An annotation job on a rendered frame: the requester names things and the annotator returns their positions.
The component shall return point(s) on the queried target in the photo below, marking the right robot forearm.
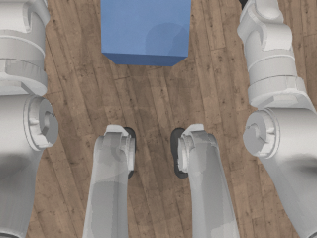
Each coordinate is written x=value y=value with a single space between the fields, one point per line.
x=270 y=58

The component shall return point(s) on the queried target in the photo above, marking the left robot forearm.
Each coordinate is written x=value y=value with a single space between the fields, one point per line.
x=23 y=47

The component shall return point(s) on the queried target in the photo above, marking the left robot shin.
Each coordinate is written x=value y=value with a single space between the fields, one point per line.
x=110 y=128

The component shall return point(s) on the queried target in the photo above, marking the robot left upper arm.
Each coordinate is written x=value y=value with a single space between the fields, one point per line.
x=27 y=127

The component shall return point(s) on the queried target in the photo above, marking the right robot shin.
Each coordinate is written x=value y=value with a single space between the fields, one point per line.
x=198 y=127

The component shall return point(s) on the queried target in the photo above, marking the robot shin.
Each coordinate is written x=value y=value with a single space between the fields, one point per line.
x=198 y=127
x=110 y=128

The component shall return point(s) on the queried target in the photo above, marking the robot right upper arm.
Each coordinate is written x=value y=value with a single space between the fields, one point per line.
x=285 y=141

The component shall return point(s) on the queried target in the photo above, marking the carton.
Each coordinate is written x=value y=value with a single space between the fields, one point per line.
x=145 y=32

